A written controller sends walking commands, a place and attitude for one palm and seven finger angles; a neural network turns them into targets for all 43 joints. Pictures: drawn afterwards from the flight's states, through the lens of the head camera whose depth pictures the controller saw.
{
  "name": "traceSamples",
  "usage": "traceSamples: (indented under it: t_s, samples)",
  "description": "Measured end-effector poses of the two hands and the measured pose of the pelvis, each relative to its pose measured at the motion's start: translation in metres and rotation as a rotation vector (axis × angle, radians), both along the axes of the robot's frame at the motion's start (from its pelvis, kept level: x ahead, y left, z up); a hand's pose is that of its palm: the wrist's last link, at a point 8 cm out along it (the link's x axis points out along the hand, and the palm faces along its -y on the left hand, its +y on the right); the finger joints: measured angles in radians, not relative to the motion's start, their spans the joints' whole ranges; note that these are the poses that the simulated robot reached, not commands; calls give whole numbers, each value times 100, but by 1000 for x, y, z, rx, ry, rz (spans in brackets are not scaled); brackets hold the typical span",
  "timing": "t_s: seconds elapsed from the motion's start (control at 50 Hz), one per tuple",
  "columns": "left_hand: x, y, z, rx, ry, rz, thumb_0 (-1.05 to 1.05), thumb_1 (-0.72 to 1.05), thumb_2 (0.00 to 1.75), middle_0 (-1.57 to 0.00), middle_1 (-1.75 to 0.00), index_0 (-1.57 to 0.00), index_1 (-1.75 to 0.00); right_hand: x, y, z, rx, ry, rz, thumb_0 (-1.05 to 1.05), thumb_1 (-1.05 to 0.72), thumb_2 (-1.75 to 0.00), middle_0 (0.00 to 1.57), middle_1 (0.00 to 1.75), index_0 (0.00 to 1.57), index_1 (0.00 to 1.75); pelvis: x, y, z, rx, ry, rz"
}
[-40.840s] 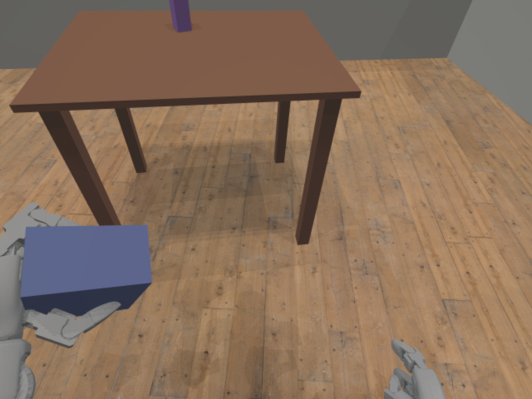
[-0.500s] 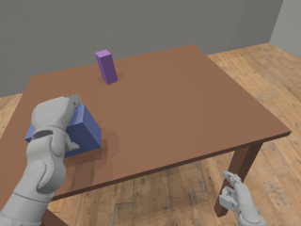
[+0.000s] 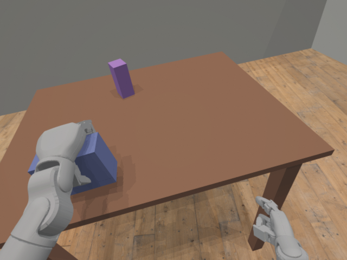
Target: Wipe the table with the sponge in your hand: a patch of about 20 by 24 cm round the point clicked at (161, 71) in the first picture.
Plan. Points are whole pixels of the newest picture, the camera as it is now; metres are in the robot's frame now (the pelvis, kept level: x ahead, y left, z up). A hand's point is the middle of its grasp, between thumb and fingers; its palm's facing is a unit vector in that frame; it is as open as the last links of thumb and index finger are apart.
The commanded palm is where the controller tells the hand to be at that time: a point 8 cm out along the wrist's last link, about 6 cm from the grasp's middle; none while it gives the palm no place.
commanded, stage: move the sponge above the wiping area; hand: left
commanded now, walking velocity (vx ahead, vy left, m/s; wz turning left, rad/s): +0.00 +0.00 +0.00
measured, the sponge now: (81, 170) +0.25 +0.27 +0.11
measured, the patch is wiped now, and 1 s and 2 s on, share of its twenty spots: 0.00 0.00 0.00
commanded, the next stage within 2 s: lower the sponge onto the table in 0.68 s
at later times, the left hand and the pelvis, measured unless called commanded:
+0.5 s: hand (84, 158) +0.26 +0.25 +0.14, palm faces +0.07 -0.10 -0.99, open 10.6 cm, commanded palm +0.23 +0.26 +0.24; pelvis +0.00 +0.01 +0.00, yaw +0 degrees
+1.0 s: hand (83, 155) +0.26 +0.25 +0.15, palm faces +0.12 -0.08 -0.99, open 10.6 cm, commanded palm +0.22 +0.26 +0.23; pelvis +0.00 +0.01 +0.00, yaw +0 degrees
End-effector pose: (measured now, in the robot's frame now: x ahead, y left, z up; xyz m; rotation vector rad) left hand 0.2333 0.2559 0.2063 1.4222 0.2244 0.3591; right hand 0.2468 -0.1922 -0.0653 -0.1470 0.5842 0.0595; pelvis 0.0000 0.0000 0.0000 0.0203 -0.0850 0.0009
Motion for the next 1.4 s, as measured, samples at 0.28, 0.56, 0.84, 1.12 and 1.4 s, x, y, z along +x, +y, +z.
traceSamples:
  t_s: [0.28,0.56,0.84,1.12,1.4]
  samples:
    - [9,12,19,49,-65,20,0,-56,104,-70,-131,-70,-131,-2,4,0,-1,3,-3,2,-91,-90,20,30,20,31,-2,0,1,0,-6,-1]
    - [9,-3,-6,44,6,-73,0,-56,104,-70,-131,-71,-131,-2,7,0,-22,7,-3,2,-91,-90,20,30,20,30,1,6,0,0,-4,-3]
    - [3,6,0,-31,-14,-18,0,-56,104,-70,-131,-70,-131,-2,6,0,-4,10,-13,2,-91,-90,20,30,21,31,3,10,1,-3,5,2]
    - [2,15,22,34,-113,20,0,-56,104,-70,-131,-71,-131,-2,7,1,3,19,0,2,-91,-90,20,30,19,30,1,3,1,-3,-8,-9]
    - [-1,-7,-27,46,81,-92,0,-56,104,-70,-131,-70,-131,-3,6,-1,-32,2,8,2,-91,-90,20,30,21,31,0,4,0,-2,-6,2]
